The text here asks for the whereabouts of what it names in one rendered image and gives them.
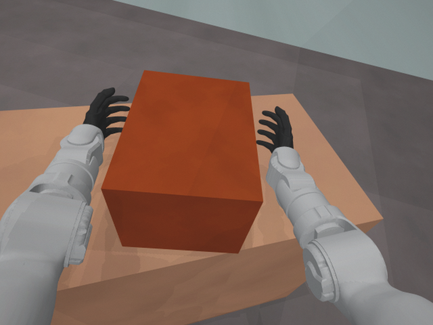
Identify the left robot upper arm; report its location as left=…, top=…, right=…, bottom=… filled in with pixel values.
left=0, top=192, right=93, bottom=325

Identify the right robot upper arm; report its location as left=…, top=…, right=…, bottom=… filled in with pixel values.
left=302, top=230, right=433, bottom=325

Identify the pedestal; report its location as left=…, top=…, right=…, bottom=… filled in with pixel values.
left=0, top=93, right=383, bottom=325

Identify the robot right hand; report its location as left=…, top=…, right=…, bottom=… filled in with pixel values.
left=256, top=106, right=294, bottom=153

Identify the robot right forearm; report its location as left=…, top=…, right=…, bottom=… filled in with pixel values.
left=266, top=147, right=388, bottom=279

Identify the carton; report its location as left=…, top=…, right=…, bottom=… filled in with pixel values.
left=101, top=70, right=263, bottom=254

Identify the robot left forearm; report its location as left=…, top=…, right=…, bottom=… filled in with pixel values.
left=0, top=124, right=104, bottom=249

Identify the robot left hand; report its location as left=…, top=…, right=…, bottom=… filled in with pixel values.
left=83, top=87, right=130, bottom=139

